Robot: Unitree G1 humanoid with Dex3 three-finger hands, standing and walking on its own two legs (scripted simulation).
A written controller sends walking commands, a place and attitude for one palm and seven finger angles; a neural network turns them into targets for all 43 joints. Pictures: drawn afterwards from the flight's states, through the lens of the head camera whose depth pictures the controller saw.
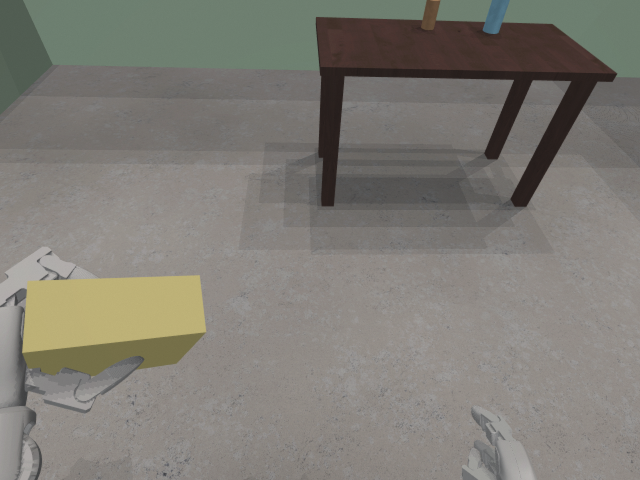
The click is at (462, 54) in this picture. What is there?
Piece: table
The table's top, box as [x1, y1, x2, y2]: [316, 17, 616, 81]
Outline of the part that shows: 316,17 316,32 320,75 612,81 616,74 614,71 552,24 502,22 498,33 489,34 482,30 484,22 436,21 434,28 432,30 424,30 420,27 421,20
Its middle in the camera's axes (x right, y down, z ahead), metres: +0.53 -0.78 +1.57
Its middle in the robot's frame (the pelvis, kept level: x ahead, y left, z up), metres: +1.71 -0.44 -0.10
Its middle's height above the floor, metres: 0.67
